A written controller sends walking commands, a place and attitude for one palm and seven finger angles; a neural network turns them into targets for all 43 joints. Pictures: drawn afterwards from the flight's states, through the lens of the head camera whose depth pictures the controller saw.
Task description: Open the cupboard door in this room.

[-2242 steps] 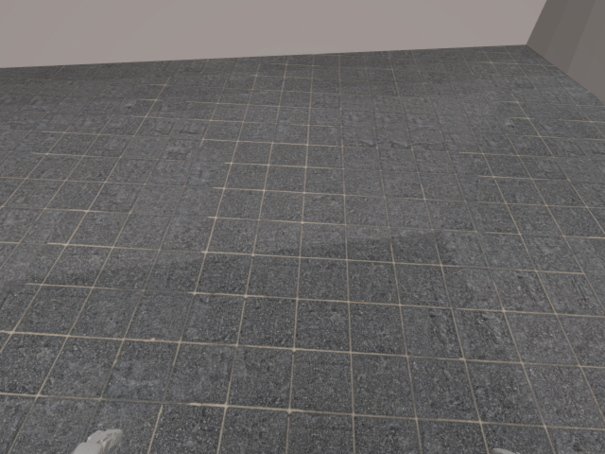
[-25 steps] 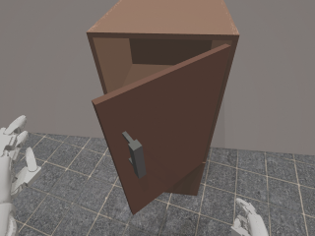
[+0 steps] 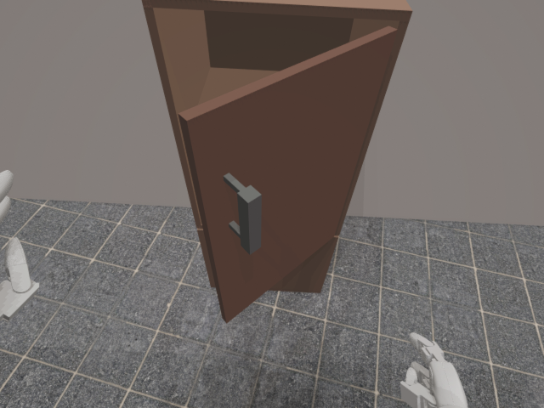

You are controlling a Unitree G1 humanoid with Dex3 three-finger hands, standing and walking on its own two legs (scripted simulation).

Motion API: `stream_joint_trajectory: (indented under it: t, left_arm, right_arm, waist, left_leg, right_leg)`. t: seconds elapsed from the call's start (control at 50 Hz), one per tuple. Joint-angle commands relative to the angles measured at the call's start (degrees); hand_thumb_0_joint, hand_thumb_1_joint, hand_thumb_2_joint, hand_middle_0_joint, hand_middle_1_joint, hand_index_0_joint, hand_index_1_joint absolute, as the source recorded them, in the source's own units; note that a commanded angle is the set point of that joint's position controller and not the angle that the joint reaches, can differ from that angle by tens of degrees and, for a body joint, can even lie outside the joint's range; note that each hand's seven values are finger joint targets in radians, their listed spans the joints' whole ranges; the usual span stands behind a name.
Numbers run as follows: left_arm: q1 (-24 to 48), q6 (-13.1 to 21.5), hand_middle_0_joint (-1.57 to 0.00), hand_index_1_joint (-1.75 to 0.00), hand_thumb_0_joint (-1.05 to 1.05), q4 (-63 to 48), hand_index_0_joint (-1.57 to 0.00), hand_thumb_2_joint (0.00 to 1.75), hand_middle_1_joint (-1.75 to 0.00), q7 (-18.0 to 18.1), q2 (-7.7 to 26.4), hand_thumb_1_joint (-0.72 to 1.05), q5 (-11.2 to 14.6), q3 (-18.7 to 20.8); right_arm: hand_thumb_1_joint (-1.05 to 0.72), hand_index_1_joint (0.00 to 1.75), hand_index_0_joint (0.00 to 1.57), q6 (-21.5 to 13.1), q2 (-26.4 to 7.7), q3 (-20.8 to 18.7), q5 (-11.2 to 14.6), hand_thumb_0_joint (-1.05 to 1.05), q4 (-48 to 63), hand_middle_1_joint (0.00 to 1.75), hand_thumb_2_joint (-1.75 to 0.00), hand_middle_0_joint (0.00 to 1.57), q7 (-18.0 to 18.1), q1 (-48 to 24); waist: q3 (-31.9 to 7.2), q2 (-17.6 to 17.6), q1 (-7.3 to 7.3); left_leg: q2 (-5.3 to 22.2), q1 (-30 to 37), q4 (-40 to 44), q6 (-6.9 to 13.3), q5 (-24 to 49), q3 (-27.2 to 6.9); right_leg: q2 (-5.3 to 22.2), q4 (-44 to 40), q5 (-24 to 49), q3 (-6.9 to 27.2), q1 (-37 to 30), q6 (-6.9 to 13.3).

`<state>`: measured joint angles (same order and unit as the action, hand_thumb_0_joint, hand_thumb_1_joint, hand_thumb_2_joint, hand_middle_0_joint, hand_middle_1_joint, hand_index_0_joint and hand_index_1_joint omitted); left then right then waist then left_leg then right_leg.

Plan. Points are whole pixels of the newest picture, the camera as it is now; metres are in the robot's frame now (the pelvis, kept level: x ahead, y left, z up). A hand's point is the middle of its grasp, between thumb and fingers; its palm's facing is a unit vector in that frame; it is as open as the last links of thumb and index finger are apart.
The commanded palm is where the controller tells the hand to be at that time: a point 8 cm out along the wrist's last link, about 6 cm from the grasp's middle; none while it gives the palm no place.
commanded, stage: step back with the hand held close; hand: left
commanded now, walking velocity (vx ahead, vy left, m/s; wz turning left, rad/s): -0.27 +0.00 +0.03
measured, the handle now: (241, 214) +0.37 +0.08 +0.09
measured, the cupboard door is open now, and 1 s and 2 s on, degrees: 44 44 44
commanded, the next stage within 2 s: stop stepping back and stand still in 0.34 s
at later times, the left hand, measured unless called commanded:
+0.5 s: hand out of the picture +0.08 +0.29 +0.18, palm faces +0.54 -0.73 -0.42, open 7.4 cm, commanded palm +0.01 +0.31 +0.18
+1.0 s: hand out of the picture +0.04 +0.23 +0.16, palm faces +0.43 -0.81 -0.40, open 7.4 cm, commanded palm -0.02 +0.27 +0.18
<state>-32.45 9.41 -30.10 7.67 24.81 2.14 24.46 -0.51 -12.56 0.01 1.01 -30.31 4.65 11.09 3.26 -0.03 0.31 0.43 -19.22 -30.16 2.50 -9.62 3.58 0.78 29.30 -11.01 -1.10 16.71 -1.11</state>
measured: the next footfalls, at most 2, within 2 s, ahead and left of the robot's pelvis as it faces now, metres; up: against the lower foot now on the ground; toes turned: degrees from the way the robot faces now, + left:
left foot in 0.34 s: +0.01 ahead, +0.12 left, +0.00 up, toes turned +6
right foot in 0.66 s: -0.19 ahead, -0.12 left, +0.00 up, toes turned -2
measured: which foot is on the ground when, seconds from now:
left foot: down 0.00-0.20, up 0.22-0.32, down 0.34-0.66, up 0.68-0.86, down 0.88-1.00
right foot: down 0.00-0.34, up 0.36-0.64, down 0.66-1.00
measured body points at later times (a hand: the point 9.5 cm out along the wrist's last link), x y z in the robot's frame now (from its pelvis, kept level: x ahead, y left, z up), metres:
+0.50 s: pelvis -0.11 +0.00 +0.00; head -0.09 +0.03 +0.44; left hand +0.05 +0.33 +0.20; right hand +0.08 -0.20 -0.08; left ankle -0.03 +0.12 -0.73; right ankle -0.11 -0.13 -0.66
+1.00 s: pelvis -0.17 -0.03 +0.00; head -0.18 -0.02 +0.45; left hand +0.02 +0.27 +0.18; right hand -0.02 -0.30 -0.08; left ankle -0.12 +0.08 -0.73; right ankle -0.23 -0.12 -0.73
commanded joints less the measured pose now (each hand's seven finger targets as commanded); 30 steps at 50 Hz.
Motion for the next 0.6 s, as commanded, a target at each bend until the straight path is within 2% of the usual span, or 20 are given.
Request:
stream_joint_trajectory:
  t: [0.0, 0.04, 0.1, 0.14, 0.16, 0.18, 0.2, 0.22, 0.26, 0.28, 0.3, 0.32, 0.34, 0.36, 0.38, 0.42, 0.44, 0.48, 0.54, 0.58]
  left_arm:
    - [2.16, 4.58, -0.20, -0.30, 0.00, -10.21, -0.20, 0.90, -0.30, 1.72, 7.70, 0.90, -1.00, 7.52]
    - [4.50, 5.04, -0.20, -0.30, 0.00, -10.69, -0.20, 0.90, -0.30, 1.71, 8.19, 0.90, -1.76, 8.01]
    - [4.76, 5.58, -0.20, -0.30, 0.00, -10.67, -0.20, 0.90, -0.30, 1.64, 8.25, 0.90, -1.83, 8.16]
    - [3.63, 6.05, -0.20, -0.30, 0.00, -12.45, -0.20, 0.90, -0.30, 1.78, 10.11, 0.90, -1.23, 9.18]
    - [3.73, 6.10, -0.20, -0.30, 0.00, -13.26, -0.20, 0.90, -0.30, 2.11, 9.37, 0.90, -0.73, 7.56]
    - [4.63, 6.06, -0.20, -0.30, 0.00, -13.96, -0.20, 0.90, -0.30, 2.53, 9.59, 0.90, -0.77, 6.93]
    - [5.47, 5.75, -0.20, -0.30, 0.00, -13.52, -0.20, 0.90, -0.30, 2.62, 8.93, 0.90, -0.81, 6.23]
    - [6.51, 5.57, -0.20, -0.30, 0.00, -14.21, -0.20, 0.90, -0.30, 2.56, 9.26, 0.90, -1.05, 6.50]
    - [8.95, 5.26, -0.20, -0.30, 0.00, -13.73, -0.20, 0.90, -0.30, 2.80, 9.94, 0.90, -0.72, 7.25]
    - [10.54, 5.42, -0.20, -0.30, 0.00, -13.53, -0.20, 0.90, -0.30, 2.68, 8.98, 0.90, -0.22, 6.19]
    - [11.19, 6.31, -0.20, -0.30, 0.00, -14.12, -0.20, 0.90, -0.30, 2.76, 9.24, 0.90, -0.05, 6.67]
    - [12.12, 7.33, -0.20, -0.30, 0.00, -15.36, -0.20, 0.90, -0.30, 3.20, 8.50, 0.90, -0.43, 7.21]
    - [12.48, 7.54, -0.20, -0.30, 0.00, -13.86, -0.20, 0.90, -0.30, 4.02, 10.70, 0.90, -1.23, 9.23]
    - [9.86, 7.91, -0.20, -0.30, 0.00, -10.88, -0.20, 0.90, -0.30, 3.80, 8.73, 0.90, -0.47, 8.85]
    - [8.79, 7.63, -0.20, -0.30, 0.00, -9.93, -0.20, 0.90, -0.30, 3.28, 8.33, 0.90, -0.17, 8.64]
    - [7.67, 6.66, -0.20, -0.30, 0.00, -13.28, -0.20, 0.90, -0.30, 2.72, 7.19, 0.90, 0.51, 7.61]
    - [7.21, 6.65, -0.20, -0.30, 0.00, -15.02, -0.20, 0.90, -0.30, 2.57, 7.56, 0.90, 0.49, 7.71]
    - [3.39, 5.72, -0.20, -0.30, 0.00, -16.51, -0.20, 0.90, -0.30, 2.45, 5.10, 0.90, 0.62, 5.18]
    - [2.96, 4.44, -0.20, -0.30, 0.00, -16.32, -0.20, 0.90, -0.30, 3.23, 7.33, 0.90, 0.56, 6.04]
    - [2.96, 4.04, -0.20, -0.30, 0.00, -14.57, -0.20, 0.90, -0.30, 3.25, 7.41, 0.90, 0.48, 6.22]
  right_arm:
    - [-0.90, 0.30, 0.20, -4.81, -8.49, -3.27, -0.30, 0.00, 8.74, 0.30, -0.90, 0.20, 0.46, -5.21]
    - [-0.90, 0.30, 0.20, -5.57, -8.82, -3.49, -0.51, 0.00, 8.59, 0.30, -0.90, 0.20, 0.57, -5.32]
    - [-0.90, 0.30, 0.20, -6.47, -7.92, -3.71, -0.41, 0.00, 8.25, 0.30, -0.90, 0.20, 0.27, -4.43]
    - [-0.90, 0.30, 0.20, -6.62, -7.34, -4.23, -0.61, 0.00, 7.75, 0.30, -0.90, 0.20, 0.01, -3.23]
    - [-0.90, 0.30, 0.20, -6.43, -6.18, -3.87, -0.62, 0.00, 6.08, 0.30, -0.90, 0.20, -0.30, -2.66]
    - [-0.90, 0.30, 0.20, -6.14, -5.48, -3.54, -1.04, 0.00, 4.11, 0.30, -0.90, 0.20, -0.84, -2.71]
    - [-0.90, 0.30, 0.20, -5.85, -5.18, -3.16, -1.39, 0.00, 3.73, 0.30, -0.90, 0.20, -1.09, -3.44]
    - [-0.90, 0.30, 0.20, -5.72, -5.34, -2.97, -1.59, 0.00, 4.12, 0.30, -0.90, 0.20, -1.18, -3.19]
    - [-0.90, 0.30, 0.20, -5.63, -5.18, -2.30, -1.51, 0.00, 4.48, 0.30, -0.90, 0.20, -0.29, -3.50]
    - [-0.90, 0.30, 0.20, -5.91, -5.50, -1.94, -0.95, 0.00, 4.20, 0.30, -0.90, 0.20, 0.14, -4.02]
    - [-0.90, 0.30, 0.20, -6.50, -7.05, -2.19, -1.05, 0.00, 4.24, 0.30, -0.90, 0.20, 0.67, -4.33]
    - [-0.90, 0.30, 0.20, -7.59, -8.68, -2.47, -1.28, 0.00, 5.01, 0.30, -0.90, 0.20, 0.77, -4.44]
    - [-0.90, 0.30, 0.20, -8.77, -6.50, -3.10, -2.09, 0.00, 3.86, 0.30, -0.90, 0.20, 1.11, -3.54]
    - [-0.90, 0.30, 0.20, -9.72, -5.15, -3.30, -2.08, 0.00, 2.80, 0.30, -0.90, 0.20, 0.44, -2.77]
    - [-0.90, 0.30, 0.20, -9.77, -5.90, -4.00, -1.93, 0.00, 2.49, 0.30, -0.90, 0.20, -0.27, -2.63]
    - [-0.90, 0.30, 0.20, -9.90, -6.50, -5.00, -1.56, 0.00, 2.36, 0.30, -0.90, 0.20, -1.25, -3.43]
    - [-0.90, 0.30, 0.20, -10.37, -6.53, -5.17, -0.91, 0.00, 2.57, 0.30, -0.90, 0.20, -1.56, -3.64]
    - [-0.90, 0.30, 0.20, -10.77, -6.00, -4.30, -0.33, 0.00, 3.36, 0.30, -0.90, 0.20, -2.41, -3.74]
    - [-0.90, 0.30, 0.20, -10.98, -5.87, -2.95, -1.08, 0.00, 3.64, 0.30, -0.90, 0.20, -1.66, -3.72]
    - [-0.90, 0.30, 0.20, -10.41, -5.35, -2.17, -1.16, 0.00, 3.55, 0.30, -0.90, 0.20, -1.44, -4.15]
  waist:
    - [-5.81, -9.37, 0.41]
    - [-4.80, -10.65, 0.51]
    - [-4.90, -6.38, 0.35]
    - [-5.42, 2.60, -0.20]
    - [-5.08, 7.78, -0.62]
    - [-5.96, 10.89, -0.52]
    - [-5.93, 11.89, -0.42]
    - [-7.43, 12.60, -0.60]
    - [-5.06, 8.04, -1.22]
    - [-3.60, 3.45, -1.58]
    - [-1.63, -6.62, -1.27]
    - [-2.45, -21.12, -0.61]
    - [-3.58, -20.73, -1.13]
    - [-6.48, -14.25, -0.81]
    - [-7.62, -11.67, -1.23]
    - [-8.03, -7.39, -0.95]
    - [-10.07, -7.13, -0.38]
    - [-10.66, -10.36, -0.70]
    - [-8.83, -16.31, -1.11]
    - [-9.13, -15.51, -0.53]
  left_leg:
    - [10.26, -21.23, 16.62, 3.45, -27.24, -12.35]
    - [11.14, -25.74, 17.72, 4.08, -32.13, -13.45]
    - [8.85, -24.69, 12.31, 3.27, -32.26, -10.96]
    - [2.30, -11.59, -2.62, -0.03, -25.57, -5.96]
    - [-0.88, -1.19, -17.06, -2.43, -18.40, -3.71]
    - [-1.38, 3.80, -28.53, -2.99, -16.48, -3.90]
    - [-0.17, 3.31, -32.49, -2.84, -17.81, -5.15]
    - [0.69, 3.49, -29.33, -2.59, -17.20, -4.75]
    - [0.54, 6.18, -12.21, -2.44, -14.21, -3.34]
    - [0.04, 7.42, -0.92, -2.46, -11.81, -3.30]
    - [3.98, 3.11, 8.46, -1.36, -13.90, -7.02]
    - [15.82, -6.71, 16.90, 3.47, -13.89, -21.40]
    - [22.74, -9.55, 18.83, 7.88, -9.51, -27.27]
    - [22.99, -7.90, 17.28, 9.33, -6.27, -23.81]
    - [22.24, -8.52, 15.68, 8.91, -6.17, -22.55]
    - [19.36, -2.70, 11.41, 8.62, 2.71, -16.31]
    - [17.56, 1.07, 10.48, 7.60, 0.68, -13.57]
    - [15.38, 2.98, 13.61, 5.64, -10.44, -12.91]
    - [12.41, -1.08, 21.25, 2.92, -26.24, -12.78]
    - [8.77, -2.41, 18.58, 0.10, -26.71, -8.67]
  right_leg:
    - [-1.62, 7.83, -1.44, 2.09, -17.36, -0.11]
    - [-2.51, 10.44, -3.42, 1.70, -19.12, -0.21]
    - [-1.40, 7.21, -8.82, 4.56, -15.10, 1.20]
    - [5.02, -7.77, -20.21, 16.05, 1.52, 4.98]
    - [12.43, -15.71, -25.68, 24.70, 14.93, 8.85]
    - [17.17, -18.62, -24.17, 27.73, 20.66, 11.34]
    - [17.71, -17.70, -19.88, 25.44, 20.64, 11.61]
    - [16.03, -14.93, -13.89, 20.23, 17.70, 10.25]
    - [10.48, -10.16, -7.70, 13.71, 16.11, 6.39]
    - [8.00, -5.50, -8.47, 11.69, 16.24, 4.12]
    - [3.62, 2.62, -8.85, 9.22, 13.79, 2.44]
    - [-2.37, 18.31, -12.75, 3.82, 8.06, -0.10]
    - [-3.52, 34.12, -18.07, 4.21, 7.72, -0.49]
    - [-3.71, 41.88, -17.45, 6.65, 8.50, -0.12]
    - [-3.38, 43.98, -17.84, 6.91, 8.16, -0.27]
    - [-3.32, 42.20, -15.76, 5.60, 10.54, -0.93]
    - [-2.59, 38.86, -14.34, 4.31, 10.35, -1.07]
    - [-2.34, 27.81, -15.53, 0.84, 7.48, -1.06]
    - [-4.72, 12.13, -20.51, -4.19, -3.27, 0.39]
    - [-5.09, -2.73, -16.82, -6.97, -11.82, 1.66]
